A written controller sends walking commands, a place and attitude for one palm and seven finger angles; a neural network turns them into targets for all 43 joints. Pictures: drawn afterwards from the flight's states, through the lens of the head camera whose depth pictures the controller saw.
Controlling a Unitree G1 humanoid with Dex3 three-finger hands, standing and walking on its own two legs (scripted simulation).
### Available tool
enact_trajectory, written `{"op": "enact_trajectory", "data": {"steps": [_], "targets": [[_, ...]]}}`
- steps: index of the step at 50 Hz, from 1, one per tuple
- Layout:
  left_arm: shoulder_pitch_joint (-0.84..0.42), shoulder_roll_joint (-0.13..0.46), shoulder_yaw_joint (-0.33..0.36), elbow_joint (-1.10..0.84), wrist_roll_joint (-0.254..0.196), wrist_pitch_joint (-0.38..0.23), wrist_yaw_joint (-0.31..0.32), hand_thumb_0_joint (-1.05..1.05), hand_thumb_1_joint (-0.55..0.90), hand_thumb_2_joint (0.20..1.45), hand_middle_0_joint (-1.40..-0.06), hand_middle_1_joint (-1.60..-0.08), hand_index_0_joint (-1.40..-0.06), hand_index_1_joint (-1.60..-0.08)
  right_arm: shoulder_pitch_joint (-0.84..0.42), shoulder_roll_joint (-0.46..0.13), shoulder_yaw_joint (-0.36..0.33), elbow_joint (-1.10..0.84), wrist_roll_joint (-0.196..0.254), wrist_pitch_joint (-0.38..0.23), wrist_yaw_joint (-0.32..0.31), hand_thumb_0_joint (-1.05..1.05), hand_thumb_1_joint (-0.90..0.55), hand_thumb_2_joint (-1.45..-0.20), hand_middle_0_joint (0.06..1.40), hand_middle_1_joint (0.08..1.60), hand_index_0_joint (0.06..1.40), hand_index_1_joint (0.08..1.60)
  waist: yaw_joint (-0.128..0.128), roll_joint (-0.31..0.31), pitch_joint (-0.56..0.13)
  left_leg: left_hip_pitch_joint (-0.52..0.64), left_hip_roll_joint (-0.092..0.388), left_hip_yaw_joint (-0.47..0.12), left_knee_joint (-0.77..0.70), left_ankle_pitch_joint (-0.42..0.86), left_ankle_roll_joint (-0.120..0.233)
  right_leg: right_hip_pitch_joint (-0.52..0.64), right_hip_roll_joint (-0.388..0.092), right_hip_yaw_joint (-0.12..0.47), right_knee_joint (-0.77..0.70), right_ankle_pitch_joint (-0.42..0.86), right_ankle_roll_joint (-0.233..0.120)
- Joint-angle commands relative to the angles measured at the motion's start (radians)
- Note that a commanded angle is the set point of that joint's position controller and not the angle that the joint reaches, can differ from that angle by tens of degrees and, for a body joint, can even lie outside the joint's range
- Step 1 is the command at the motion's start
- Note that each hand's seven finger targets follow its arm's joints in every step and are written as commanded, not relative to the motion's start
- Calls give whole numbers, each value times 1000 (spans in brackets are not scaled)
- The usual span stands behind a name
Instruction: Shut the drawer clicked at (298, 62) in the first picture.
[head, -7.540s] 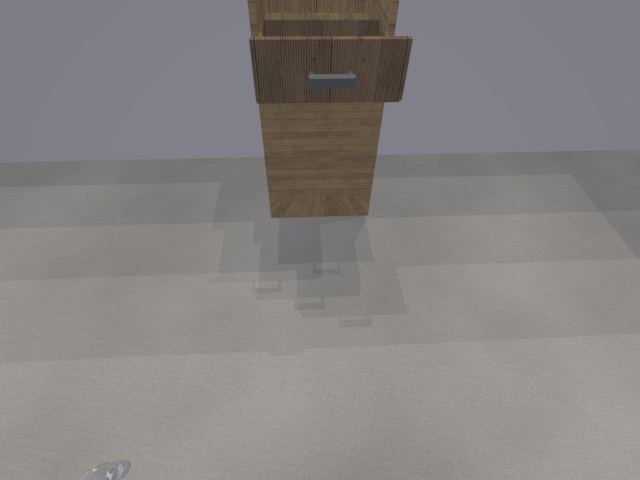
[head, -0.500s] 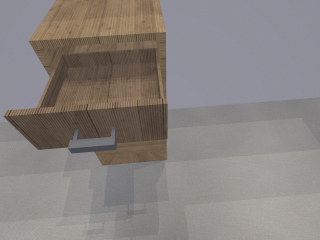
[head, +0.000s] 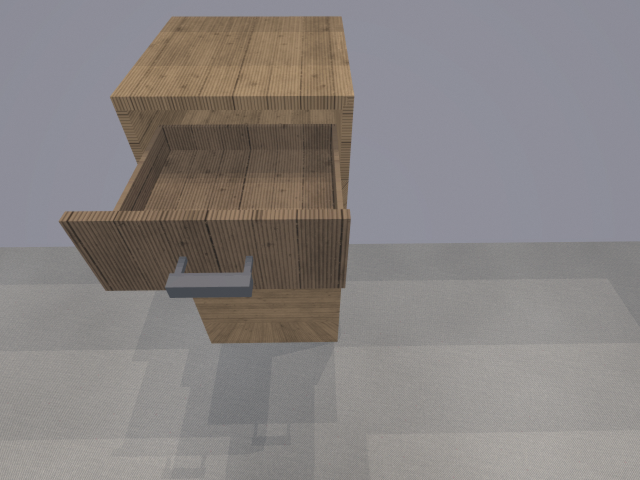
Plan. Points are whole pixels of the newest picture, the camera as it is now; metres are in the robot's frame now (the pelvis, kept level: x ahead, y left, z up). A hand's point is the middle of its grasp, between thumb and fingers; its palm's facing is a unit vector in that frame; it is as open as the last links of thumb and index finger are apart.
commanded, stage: shuffle to correct the standing spot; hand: left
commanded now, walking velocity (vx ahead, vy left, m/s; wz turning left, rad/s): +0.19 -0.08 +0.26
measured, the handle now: (213, 273) +0.38 +0.18 +0.03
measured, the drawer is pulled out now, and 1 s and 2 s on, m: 0.30 0.30 0.30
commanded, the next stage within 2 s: come to a stop and stand still in 0.64 s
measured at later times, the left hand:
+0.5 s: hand out of the picture +0.00 +0.15 -0.19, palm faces +0.12 -0.98 -0.14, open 7.4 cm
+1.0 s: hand (254, 453) +0.20 +0.12 -0.17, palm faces +0.10 -0.97 -0.24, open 7.3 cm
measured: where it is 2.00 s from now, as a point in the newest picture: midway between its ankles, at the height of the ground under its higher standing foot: outside the picture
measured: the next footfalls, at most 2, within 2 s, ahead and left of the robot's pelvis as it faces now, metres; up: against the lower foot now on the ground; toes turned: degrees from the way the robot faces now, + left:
right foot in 0.82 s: +0.27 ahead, -0.17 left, +0.00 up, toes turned -3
left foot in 1.20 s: +0.14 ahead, +0.05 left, +0.00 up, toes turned +8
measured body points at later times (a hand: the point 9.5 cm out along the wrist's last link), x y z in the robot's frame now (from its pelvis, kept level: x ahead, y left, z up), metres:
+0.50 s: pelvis +0.06 +0.01 -0.02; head +0.07 +0.02 +0.43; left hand -0.01 +0.21 -0.18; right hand +0.05 -0.20 -0.17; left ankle +0.02 +0.10 -0.74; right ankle +0.02 -0.12 -0.73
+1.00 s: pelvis +0.13 -0.07 -0.01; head +0.17 -0.08 +0.44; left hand +0.20 +0.17 -0.15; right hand +0.14 -0.31 -0.18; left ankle +0.08 +0.05 -0.69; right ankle +0.23 -0.16 -0.74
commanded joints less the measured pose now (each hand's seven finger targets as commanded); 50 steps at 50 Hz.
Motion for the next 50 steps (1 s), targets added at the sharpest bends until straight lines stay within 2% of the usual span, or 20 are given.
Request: {"op": "enact_trajectory", "data": {"steps": [1,4,10,14,17,19,21,22,23,24,25,28,33,36,39,41,42,43,45,50], "targets": [[55,136,37,-45,7,-11,5,0,900,900,-200,-300,-200,-300,77,-67,-20,-27,-5,-6,1,0,-900,-900,200,300,200,300,-10,-49,114,-165,12,-25,-58,-180,38,-71,-85,105,-159,-374,-58],[63,121,40,-49,9,-9,4,0,900,900,-200,-300,-200,-300,114,-62,-25,-23,-8,-9,1,0,-900,-900,200,300,200,300,-20,-30,131,-179,20,-52,-67,-217,53,-113,-74,75,-115,-403,-61],[102,39,24,-40,16,-31,-5,0,900,900,-200,-300,-200,-300,160,-91,-33,-2,-1,-37,-11,0,-900,-900,200,300,200,300,-8,112,139,-187,153,-225,-192,-119,124,-79,6,-46,89,-95,-52],[191,60,33,1,9,-43,-2,0,900,900,-200,-300,-200,-300,141,-54,-26,-4,3,-50,-17,0,-900,-900,200,300,200,300,21,-19,95,-229,69,-81,-22,86,88,61,-54,33,18,68,-76],[273,133,57,36,7,-48,9,0,900,900,-200,-300,-200,-300,111,0,-24,-30,1,-49,-12,0,-900,-900,200,300,200,300,35,-224,50,-340,-15,88,219,-124,45,179,-216,201,-88,225,-151],[269,131,60,29,14,-46,15,0,900,900,-200,-300,-200,-300,50,6,-25,-57,2,-47,-7,0,-900,-900,200,300,200,300,43,-219,69,-376,1,92,260,-227,43,175,-251,240,-105,262,-201],[180,109,52,8,13,-36,15,0,900,900,-200,-300,-200,-300,106,19,-25,-33,1,-51,-1,0,-900,-900,200,300,200,300,-22,-141,66,-178,12,105,60,-104,48,24,-194,131,-21,171,-167],[128,74,44,-1,7,-31,11,0,900,900,-200,-300,-200,-300,202,-2,-28,12,-2,-59,-2,0,-900,-900,200,300,200,300,-67,-18,54,-13,37,45,-66,46,59,-83,-103,26,136,151,-115],[117,19,33,-28,3,-29,4,0,900,900,-200,-300,-200,-300,342,-97,-53,59,-15,-68,-16,0,-900,-900,200,300,200,300,-106,235,9,154,243,-237,-123,262,131,-281,10,-79,370,-51,-47],[25,25,29,-78,8,-27,4,0,900,900,-200,-300,-200,-300,407,-126,-55,81,-19,-56,-30,0,-900,-900,200,300,200,300,-133,258,60,209,375,-390,-176,558,189,-453,51,-43,554,-352,-37],[-14,57,43,-91,15,-20,5,0,900,900,-200,-300,-200,-300,378,-116,-43,80,-20,-52,-31,0,-900,-900,200,300,200,300,-114,192,102,151,389,-334,-143,630,212,-480,7,28,654,-336,-54],[-19,20,44,-99,14,-20,-20,0,900,900,-200,-300,-200,-300,246,-76,-30,25,-17,-70,-36,0,-900,-900,200,300,200,300,-59,87,165,55,357,-231,-159,595,238,-511,-34,41,714,-222,-44],[-76,-5,43,-149,7,1,-45,0,900,900,-200,-300,-200,-300,171,-107,-40,-12,-20,-77,-39,0,-900,-900,200,300,200,300,-37,133,141,9,281,-55,-199,499,173,-427,-38,-13,498,-87,-28],[-70,10,50,-156,2,1,-49,0,900,900,-200,-300,-200,-300,111,-144,-55,-28,-23,-63,-38,0,-900,-900,200,300,200,300,-16,167,102,-46,275,-11,-155,454,147,-241,-13,-48,261,-40,-37],[129,77,64,-99,6,-26,-37,0,900,900,-200,-300,-200,-300,106,-155,-63,-34,-9,-48,-23,0,-900,-900,200,300,200,300,64,27,-33,-82,177,44,93,407,81,93,30,-64,20,158,-32],[195,230,86,-89,2,-46,-9,0,900,900,-200,-300,-200,-300,208,-34,-39,-54,14,-30,-13,0,-900,-900,200,300,200,300,51,-353,-224,-254,-9,70,558,-366,15,267,-378,416,-129,550,-180],[129,213,74,-104,-7,-43,-3,0,900,900,-200,-300,-200,-300,188,-45,-40,-48,13,-14,-20,0,-900,-900,200,300,200,300,37,-228,-184,-219,35,-26,602,-388,20,142,-369,391,-169,472,-229],[20,206,69,-135,0,-30,5,0,900,900,-200,-300,-200,-300,178,-15,-38,-52,8,-12,-15,0,-900,-900,200,300,200,300,-6,-66,-43,-209,40,-1,555,-355,22,-15,-360,313,-176,385,-226],[-72,184,63,-161,7,-34,13,0,900,900,-200,-300,-200,-300,161,-27,-46,-38,10,9,-10,0,-900,-900,200,300,200,300,-20,-233,-21,-208,56,3,595,-282,7,-96,-314,287,-162,436,-204],[-65,208,84,-177,13,-6,25,0,900,900,-200,-300,-200,-300,75,-41,-57,-75,8,29,3,0,-900,-900,200,300,200,300,22,-153,-71,-232,4,50,476,-216,-21,-46,-311,233,-162,400,-218]]}}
